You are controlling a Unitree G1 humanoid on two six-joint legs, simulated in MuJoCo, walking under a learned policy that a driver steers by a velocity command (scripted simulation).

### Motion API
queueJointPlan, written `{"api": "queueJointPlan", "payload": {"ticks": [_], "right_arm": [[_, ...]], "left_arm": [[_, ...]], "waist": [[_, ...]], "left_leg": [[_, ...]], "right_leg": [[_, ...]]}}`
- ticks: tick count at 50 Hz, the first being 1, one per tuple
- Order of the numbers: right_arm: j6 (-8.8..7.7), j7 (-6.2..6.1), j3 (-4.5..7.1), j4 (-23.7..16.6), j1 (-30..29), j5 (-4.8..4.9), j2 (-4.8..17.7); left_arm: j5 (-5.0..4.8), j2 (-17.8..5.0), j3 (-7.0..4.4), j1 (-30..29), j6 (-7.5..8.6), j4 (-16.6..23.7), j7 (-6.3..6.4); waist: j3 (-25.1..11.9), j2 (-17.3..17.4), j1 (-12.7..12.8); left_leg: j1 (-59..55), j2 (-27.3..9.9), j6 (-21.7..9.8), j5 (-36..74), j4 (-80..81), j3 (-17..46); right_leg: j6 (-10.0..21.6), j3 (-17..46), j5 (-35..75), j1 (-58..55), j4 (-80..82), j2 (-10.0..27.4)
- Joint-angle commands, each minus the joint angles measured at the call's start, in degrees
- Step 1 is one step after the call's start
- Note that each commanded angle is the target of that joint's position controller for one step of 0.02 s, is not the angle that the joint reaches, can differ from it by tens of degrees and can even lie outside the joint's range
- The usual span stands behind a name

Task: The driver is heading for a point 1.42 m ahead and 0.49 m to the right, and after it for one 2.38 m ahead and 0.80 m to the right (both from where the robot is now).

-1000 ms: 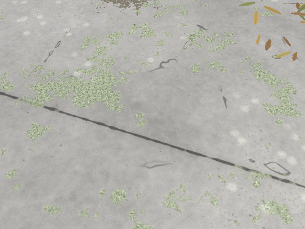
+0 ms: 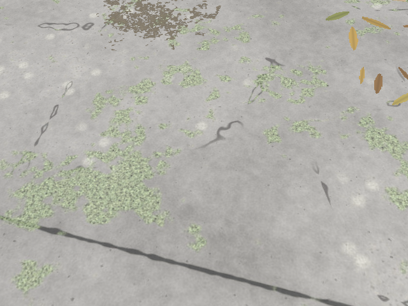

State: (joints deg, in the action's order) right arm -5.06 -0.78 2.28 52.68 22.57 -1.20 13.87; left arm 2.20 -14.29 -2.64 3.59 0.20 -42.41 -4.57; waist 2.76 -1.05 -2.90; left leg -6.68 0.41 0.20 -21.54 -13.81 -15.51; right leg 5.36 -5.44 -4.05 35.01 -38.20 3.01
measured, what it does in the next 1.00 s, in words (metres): walks ahead, turning right: right foot, then left foot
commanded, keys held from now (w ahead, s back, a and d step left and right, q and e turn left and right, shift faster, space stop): w+e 0.62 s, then e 0.14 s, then no key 0.24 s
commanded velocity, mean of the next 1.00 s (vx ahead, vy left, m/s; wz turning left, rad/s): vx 0.40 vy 0.00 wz -0.53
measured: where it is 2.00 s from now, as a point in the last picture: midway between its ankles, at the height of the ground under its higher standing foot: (255, 233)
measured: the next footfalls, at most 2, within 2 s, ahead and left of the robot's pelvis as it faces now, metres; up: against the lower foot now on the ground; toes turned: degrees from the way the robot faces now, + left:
right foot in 0.06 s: +0.20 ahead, -0.08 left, +0.00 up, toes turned -7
left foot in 0.58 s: +0.54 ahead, +0.02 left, +0.00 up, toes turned -22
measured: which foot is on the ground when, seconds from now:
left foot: down 0.00-0.08, up 0.10-0.56, down 0.58-1.00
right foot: up 0.00-0.04, down 0.06-0.58, up 0.60-1.00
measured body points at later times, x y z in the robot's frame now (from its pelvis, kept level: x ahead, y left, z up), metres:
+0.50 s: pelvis +0.28 -0.03 +0.01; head +0.31 -0.05 +0.46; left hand +0.35 +0.25 -0.11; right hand +0.41 -0.31 -0.09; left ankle +0.48 +0.07 -0.69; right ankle +0.16 -0.08 -0.73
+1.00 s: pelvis +0.50 -0.07 +0.01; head +0.53 -0.09 +0.46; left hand +0.77 +0.04 -0.10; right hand +0.38 -0.32 -0.12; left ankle +0.50 +0.04 -0.73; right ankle +0.53 -0.21 -0.71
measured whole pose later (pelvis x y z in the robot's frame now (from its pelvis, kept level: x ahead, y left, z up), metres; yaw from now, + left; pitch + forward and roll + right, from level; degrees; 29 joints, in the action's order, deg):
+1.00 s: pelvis +0.50 -0.07 +0.01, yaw -32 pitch +1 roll +1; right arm -2.4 -0.1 1.6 47.3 18.7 -0.5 14.6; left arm 1.9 -14.4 -1.6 6.5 -0.9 -40.5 -2.6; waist 4.2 -1.7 -3.3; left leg 6.4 -0.7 -1.3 -17.2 -23.0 -10.1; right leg 1.6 0.1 -10.2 27.8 -37.3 -0.8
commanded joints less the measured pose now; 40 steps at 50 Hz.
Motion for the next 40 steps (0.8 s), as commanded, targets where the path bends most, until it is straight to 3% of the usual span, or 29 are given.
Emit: {"api": "queueJointPlan", "payload": {"ticks": [1,2,3,4,5,6,7,8,9,11,14,19,24,26,28,29,30,31,32,33,34,36,37,40], "right_arm": [[0.48,-0.66,2.32,-2.4,-0.6,-0.22,10.9],[1.20,-0.72,2.54,-2.5,-0.5,-0.27,11.8],[1.58,-0.62,2.43,-3.1,-0.7,-0.30,11.7],[1.43,-0.08,1.15,-5.8,1.8,0.05,6.3],[0.91,0.77,1.23,-9.6,-0.6,0.24,6.1],[0.43,0.98,1.55,-11.0,-8.2,-0.20,8.5],[-0.28,1.12,0.99,-11.2,-8.7,0.39,7.4],[-0.42,0.94,0.89,-10.3,-7.4,0.22,7.0],[0.41,0.88,0.85,-10.1,-6.5,-0.76,6.8],[2.48,1.16,0.73,-9.6,-4.4,-1.83,6.3],[3.65,1.55,0.52,-11.1,-8.0,-1.66,5.2],[3.50,1.79,0.25,-14.7,-19.3,-1.21,5.3],[2.40,2.25,-0.24,-17.5,-26.0,-0.53,5.8],[1.91,2.10,0.04,-17.4,-23.5,-0.34,7.0],[1.28,1.26,1.00,-14.7,-14.1,-0.21,9.2],[0.47,0.55,1.79,-13.0,-6.6,-0.76,11.1],[0.15,-0.54,2.71,-12.9,3.0,-2.07,15.5],[0.99,-0.54,3.74,-13.1,0.1,-2.32,20.0],[1.60,-0.30,2.83,-14.0,-4.6,-1.43,14.0],[1.57,-0.16,1.62,-14.6,-7.7,-0.83,9.4],[1.43,0.03,0.93,-14.2,-9.0,-0.78,7.2],[0.72,0.03,0.48,-13.0,-8.2,-0.12,6.4],[0.22,0.27,0.53,-12.5,-7.3,0.14,6.7],[-0.05,0.33,0.83,-11.5,-6.8,0.42,7.7]], "left_arm": [[0.31,-4.3,-1.11,2.7,0.48,3.0,0.63],[0.39,-5.5,-1.81,8.6,0.84,1.5,1.11],[0.92,-7.8,-3.04,17.8,1.29,-1.4,1.98],[1.27,-14.5,-4.91,21.6,1.24,-2.0,2.98],[-0.82,-18.5,-5.75,19.9,0.73,-0.3,3.04],[-1.53,-16.8,-5.51,18.9,0.20,-0.6,3.41],[-1.79,-13.9,-4.74,16.3,0.27,-1.1,3.92],[-1.72,-11.1,-3.95,14.0,0.59,-1.2,4.11],[-2.09,-9.6,-3.43,12.1,0.99,-1.1,4.28],[-2.19,-8.5,-2.92,11.3,2.13,-0.6,4.01],[-2.09,-10.2,-3.38,13.9,2.94,-1.3,3.79],[-2.16,-10.3,-3.55,19.5,2.87,-2.2,3.93],[-1.41,-11.3,-3.77,22.9,2.72,-2.4,4.61],[-1.22,-12.2,-3.96,20.9,2.75,-1.6,5.02],[-1.14,-13.2,-4.08,17.7,3.00,-0.7,4.84],[-1.63,-12.1,-3.72,17.1,3.40,-0.7,4.35],[-2.12,-7.2,-2.26,18.0,3.90,1.0,4.06],[-3.17,-4.5,-1.71,24.6,3.62,3.0,4.00],[-1.35,-9.2,-2.17,22.9,2.37,0.3,4.74],[-1.09,-9.5,-2.46,19.5,1.94,0.1,4.38],[-1.19,-8.5,-2.36,18.0,1.55,0.2,4.12],[-0.34,-7.6,-2.47,18.2,-0.01,0.2,3.42],[-0.41,-7.1,-2.44,18.2,-0.53,0.4,3.12],[-0.63,-5.8,-1.97,14.8,-1.14,2.1,2.34]], "waist": [[-1.5,6.1,4.1],[-5.2,6.0,6.6],[-10.4,3.2,10.7],[-16.5,-6.5,9.8],[-21.9,-12.1,8.3],[-15.2,-3.0,9.8],[-8.3,-0.7,7.6],[-4.4,2.2,4.7],[-2.9,2.1,2.5],[-4.3,1.1,0.9],[-3.0,0.4,1.5],[-0.7,-1.8,5.9],[-0.6,-2.8,8.2],[-1.0,-3.6,6.2],[-4.1,-3.4,1.5],[-8.3,0.2,-2.5],[-17.9,7.4,-5.4],[-20.5,22.2,0.4],[-12.0,9.9,1.6],[-6.0,3.6,1.9],[-3.8,1.9,2.7],[-3.7,6.7,3.9],[-4.6,7.9,4.1],[-5.3,8.7,4.3]], "left_leg": [[0.9,-15.8,-6.1,63.0,-11.0,1.4],[2.0,-15.7,-5.9,64.1,-21.0,1.1],[8.9,-14.4,-4.4,54.9,-35.5,0.3],[27.1,-9.8,-2.0,20.4,-55.1,0.5],[44.1,1.8,0.6,-10.6,-70.2,10.5],[50.8,-2.0,-0.1,-4.7,-70.5,17.6],[50.3,-4.6,-0.5,0.9,-66.1,17.3],[46.3,-6.6,-0.5,3.0,-60.0,17.3],[42.5,-7.5,0.1,3.1,-56.7,17.7],[38.0,-7.5,1.3,3.2,-53.5,17.1],[40.3,-7.2,2.7,7.7,-46.7,15.9],[45.8,-6.0,3.7,18.0,-32.5,16.4],[43.5,-2.7,2.5,18.8,-23.0,16.3],[36.9,-1.7,1.2,16.2,-19.0,17.1],[22.5,0.9,-0.6,11.9,-15.6,16.0],[11.4,-1.6,-2.3,12.2,-12.2,17.9],[-1.7,-16.0,-4.9,-2.4,-9.8,32.5],[-9.1,-26.8,-10.7,-7.3,-0.7,60.1],[-1.6,-25.5,-10.8,-7.3,-1.2,57.4],[5.4,-22.8,-10.1,5.0,-2.1,46.3],[9.4,-20.1,-9.4,21.1,-2.6,36.9],[13.1,-16.5,-8.2,42.4,-3.9,25.2],[13.1,-15.9,-8.4,49.6,-4.5,22.3],[12.5,-15.6,-9.7,55.5,-3.7,17.3]], "right_leg": [[3.7,-4.0,-7.9,-8.9,1.8,-5.6],[5.2,-3.8,-10.3,-15.9,3.7,-7.8],[7.2,-1.2,-9.6,-29.0,7.7,-8.3],[12.0,20.2,-16.3,-45.4,9.5,7.0],[19.7,50.8,-13.8,-53.7,20.0,17.4],[17.4,43.7,-11.1,-50.6,22.2,15.5],[15.6,35.6,-5.6,-42.3,22.3,14.3],[12.8,30.0,1.1,-34.7,22.8,11.0],[11.5,25.8,5.9,-29.4,23.4,8.1],[11.3,22.0,11.5,-25.4,24.2,5.5],[11.1,20.6,9.1,-23.4,26.2,3.5],[9.0,22.4,5.6,-28.4,26.2,2.6],[7.9,25.1,13.8,-33.3,21.2,3.7],[6.1,26.9,15.7,-32.4,18.8,4.4],[3.7,26.9,22.2,-28.7,11.2,2.7],[2.2,23.7,20.8,-25.1,-0.1,-1.4],[0.9,18.3,4.4,-18.6,-17.2,-5.2],[-0.7,12.8,-28.9,-1.7,-28.8,-12.9],[-0.5,13.0,-24.8,2.5,-33.7,-7.1],[-1.1,12.2,-19.9,0.9,-32.8,-5.5],[-2.0,11.3,-18.0,-1.1,-31.1,-3.9],[-3.6,9.7,-18.0,-4.3,-29.5,-2.8],[-3.9,9.2,-17.3,-4.8,-29.4,-3.3],[-4.9,8.7,-13.7,-2.5,-25.9,-4.2]]}}
Over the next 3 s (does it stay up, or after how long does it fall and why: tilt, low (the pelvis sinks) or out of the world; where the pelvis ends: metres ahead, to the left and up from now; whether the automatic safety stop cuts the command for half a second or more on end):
stays up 1.16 -0.48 0.02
